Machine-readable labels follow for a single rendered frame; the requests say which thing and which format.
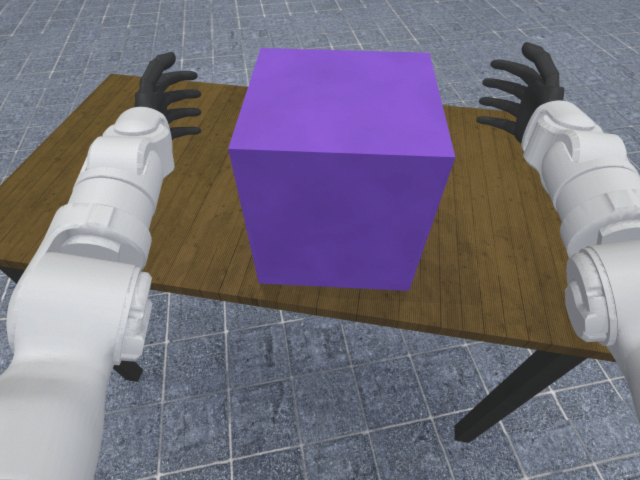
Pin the robot left upper arm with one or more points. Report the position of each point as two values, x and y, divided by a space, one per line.
78 318

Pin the right robot forearm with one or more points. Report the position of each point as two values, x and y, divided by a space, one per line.
592 185

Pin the carton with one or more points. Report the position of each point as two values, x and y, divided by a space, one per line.
340 159

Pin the robot right upper arm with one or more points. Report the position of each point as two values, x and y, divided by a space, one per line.
603 303

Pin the table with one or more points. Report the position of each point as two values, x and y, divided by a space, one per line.
493 268

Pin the right robot hand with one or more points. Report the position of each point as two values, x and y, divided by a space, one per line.
542 88

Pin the left robot forearm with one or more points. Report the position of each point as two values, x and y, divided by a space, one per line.
114 198

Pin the left robot hand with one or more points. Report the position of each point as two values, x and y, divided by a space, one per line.
151 92

